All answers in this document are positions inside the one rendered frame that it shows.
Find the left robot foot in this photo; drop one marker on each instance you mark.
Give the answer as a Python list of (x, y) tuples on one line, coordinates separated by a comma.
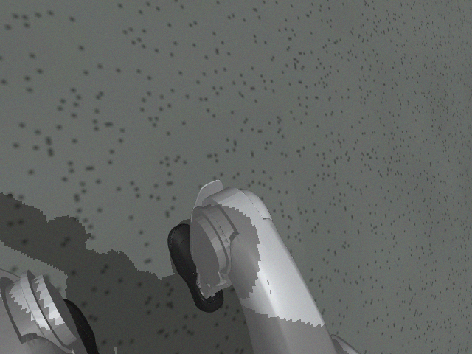
[(84, 330)]

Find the right robot foot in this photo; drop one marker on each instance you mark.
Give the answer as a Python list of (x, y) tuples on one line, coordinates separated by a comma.
[(179, 247)]

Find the right robot hand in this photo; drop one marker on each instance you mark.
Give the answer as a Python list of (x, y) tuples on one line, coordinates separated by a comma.
[(342, 347)]

